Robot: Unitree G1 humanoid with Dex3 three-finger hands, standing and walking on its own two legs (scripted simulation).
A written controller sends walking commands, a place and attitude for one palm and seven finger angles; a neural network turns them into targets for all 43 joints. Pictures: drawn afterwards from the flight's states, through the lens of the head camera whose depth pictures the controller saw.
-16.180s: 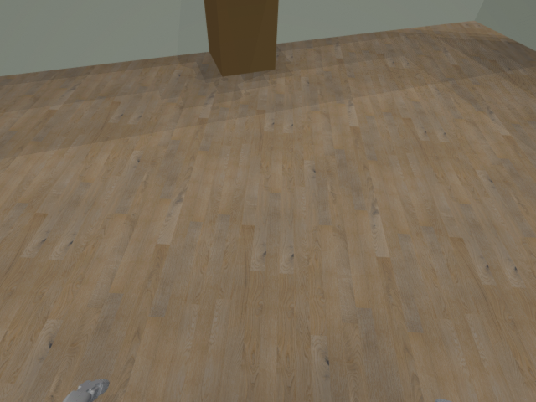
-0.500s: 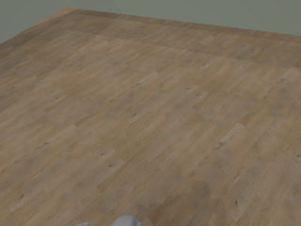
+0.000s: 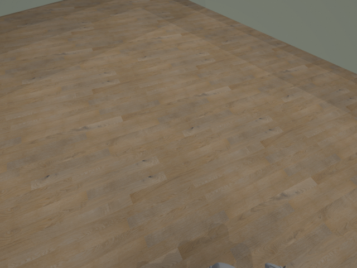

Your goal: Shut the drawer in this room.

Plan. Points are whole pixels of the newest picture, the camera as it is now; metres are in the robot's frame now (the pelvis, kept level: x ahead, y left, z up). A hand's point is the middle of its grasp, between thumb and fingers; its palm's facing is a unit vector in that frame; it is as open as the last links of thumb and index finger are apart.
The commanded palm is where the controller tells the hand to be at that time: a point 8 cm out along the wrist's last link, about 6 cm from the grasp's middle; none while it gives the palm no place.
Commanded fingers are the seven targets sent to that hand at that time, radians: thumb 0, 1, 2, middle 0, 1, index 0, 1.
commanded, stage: turn or walk to find it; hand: left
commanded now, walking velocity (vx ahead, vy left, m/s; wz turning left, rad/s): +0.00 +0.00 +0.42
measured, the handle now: out of the picture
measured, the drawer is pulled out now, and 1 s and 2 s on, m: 0.19 0.19 0.19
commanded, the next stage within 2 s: none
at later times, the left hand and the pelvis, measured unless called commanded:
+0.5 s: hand out of the picture +0.06 +0.15 -0.14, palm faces +0.18 -0.95 -0.27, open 7.4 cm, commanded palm none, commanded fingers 0.00 0.90 0.90 -0.20 -0.30 -0.20 -0.30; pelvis -0.02 -0.05 +0.00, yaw +12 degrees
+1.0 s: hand out of the picture -0.16 +0.18 -0.19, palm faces +0.47 -0.85 -0.24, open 7.4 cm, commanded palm none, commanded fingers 0.00 0.90 0.90 -0.20 -0.30 -0.20 -0.30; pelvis -0.07 -0.02 -0.01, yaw +25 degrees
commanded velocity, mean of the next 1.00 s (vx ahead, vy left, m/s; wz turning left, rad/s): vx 0.00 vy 0.00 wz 0.42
